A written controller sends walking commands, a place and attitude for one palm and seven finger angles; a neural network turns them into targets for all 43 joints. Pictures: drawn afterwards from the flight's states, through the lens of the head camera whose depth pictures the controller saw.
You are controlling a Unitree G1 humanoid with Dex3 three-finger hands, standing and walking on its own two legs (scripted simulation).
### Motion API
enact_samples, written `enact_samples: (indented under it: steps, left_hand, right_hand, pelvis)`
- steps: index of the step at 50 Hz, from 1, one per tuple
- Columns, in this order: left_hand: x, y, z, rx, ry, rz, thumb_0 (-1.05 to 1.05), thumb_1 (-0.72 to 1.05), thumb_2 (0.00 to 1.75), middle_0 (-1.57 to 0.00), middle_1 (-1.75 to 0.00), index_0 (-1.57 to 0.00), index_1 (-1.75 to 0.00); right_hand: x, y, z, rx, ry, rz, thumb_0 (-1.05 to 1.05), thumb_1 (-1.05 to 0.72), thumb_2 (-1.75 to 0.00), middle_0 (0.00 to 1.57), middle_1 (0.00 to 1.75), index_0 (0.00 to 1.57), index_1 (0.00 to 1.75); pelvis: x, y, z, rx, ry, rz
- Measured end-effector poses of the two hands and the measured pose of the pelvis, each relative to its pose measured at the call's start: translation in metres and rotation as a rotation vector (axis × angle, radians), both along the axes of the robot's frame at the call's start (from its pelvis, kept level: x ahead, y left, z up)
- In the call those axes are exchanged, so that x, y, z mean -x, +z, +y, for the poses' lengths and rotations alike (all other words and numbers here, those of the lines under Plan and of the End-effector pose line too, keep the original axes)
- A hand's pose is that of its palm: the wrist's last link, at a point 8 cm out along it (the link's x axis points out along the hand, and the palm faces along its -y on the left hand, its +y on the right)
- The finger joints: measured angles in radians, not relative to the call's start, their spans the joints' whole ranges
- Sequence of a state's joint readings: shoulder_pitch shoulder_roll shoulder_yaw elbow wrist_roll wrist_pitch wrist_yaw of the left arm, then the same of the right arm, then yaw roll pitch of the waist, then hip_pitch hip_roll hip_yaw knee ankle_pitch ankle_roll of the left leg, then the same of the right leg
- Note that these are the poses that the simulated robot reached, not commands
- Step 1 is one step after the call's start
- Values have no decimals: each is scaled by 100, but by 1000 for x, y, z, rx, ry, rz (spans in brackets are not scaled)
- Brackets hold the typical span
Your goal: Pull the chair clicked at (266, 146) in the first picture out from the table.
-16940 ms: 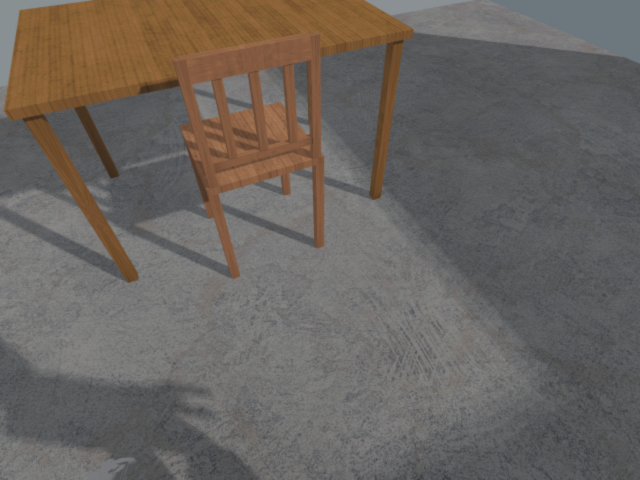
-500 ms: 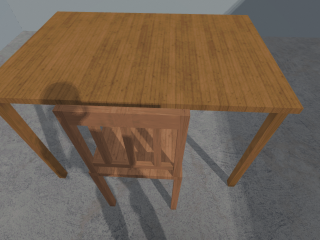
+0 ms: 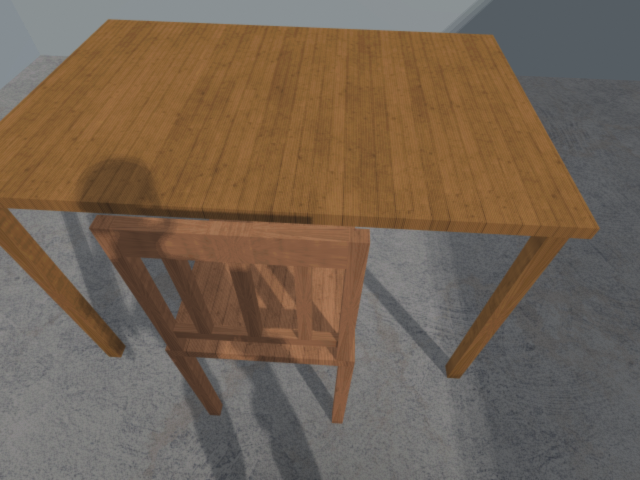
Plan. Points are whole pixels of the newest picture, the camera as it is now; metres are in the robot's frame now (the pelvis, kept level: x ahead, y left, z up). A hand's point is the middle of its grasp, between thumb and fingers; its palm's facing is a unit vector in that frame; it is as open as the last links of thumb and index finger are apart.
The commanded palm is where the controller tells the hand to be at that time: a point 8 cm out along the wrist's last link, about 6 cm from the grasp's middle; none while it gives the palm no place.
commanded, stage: look again from close up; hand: left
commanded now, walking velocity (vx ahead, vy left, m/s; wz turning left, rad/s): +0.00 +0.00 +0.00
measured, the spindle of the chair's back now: (247, 299) +0.41 +0.16 -0.10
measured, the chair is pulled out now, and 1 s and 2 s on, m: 0.00 0.00 0.00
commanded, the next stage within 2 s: raise the hand toward the chair's back in 0.58 s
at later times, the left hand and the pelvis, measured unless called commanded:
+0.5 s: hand out of the picture -0.01 +0.15 -0.17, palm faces +0.02 -0.98 -0.20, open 7.3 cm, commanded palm none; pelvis +0.00 -0.02 +0.00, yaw +0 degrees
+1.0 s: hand (228, 416) +0.20 +0.13 -0.02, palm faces +0.01 -1.00 -0.02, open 8.4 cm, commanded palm +0.12 +0.20 -0.06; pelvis -0.04 -0.03 -0.05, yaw -2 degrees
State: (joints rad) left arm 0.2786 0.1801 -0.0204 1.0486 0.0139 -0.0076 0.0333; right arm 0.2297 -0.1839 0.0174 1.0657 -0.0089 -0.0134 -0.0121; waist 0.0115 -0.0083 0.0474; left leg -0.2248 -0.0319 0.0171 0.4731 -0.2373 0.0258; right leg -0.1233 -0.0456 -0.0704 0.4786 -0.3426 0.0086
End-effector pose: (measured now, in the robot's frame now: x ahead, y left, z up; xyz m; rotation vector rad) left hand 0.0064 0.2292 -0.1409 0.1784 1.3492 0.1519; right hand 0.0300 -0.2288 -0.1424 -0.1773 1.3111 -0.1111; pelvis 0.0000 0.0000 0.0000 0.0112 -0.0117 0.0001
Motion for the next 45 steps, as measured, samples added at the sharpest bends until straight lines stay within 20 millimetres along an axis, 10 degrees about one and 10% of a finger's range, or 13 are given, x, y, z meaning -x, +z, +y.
enact_samples:
  steps: [35, 45]
  left_hand:
    - [22, 0, -32, 14, 25, 45, 0, 91, 90, -20, -30, -20, -30]
    - [-151, 134, -18, -52, -5, -1046, 2, 85, 87, -19, -28, -19, -29]
  right_hand:
    - [14, 0, -19, -1, -9, 62, 1, -92, -89, 20, 30, 20, 30]
    - [-58, 14, -43, 55, -25, -503, 1, -91, -89, 20, 30, 20, 30]
  pelvis:
    - [-2, 3, -24, 4, 7, -6]
    - [24, -19, -23, -2, 9, 76]
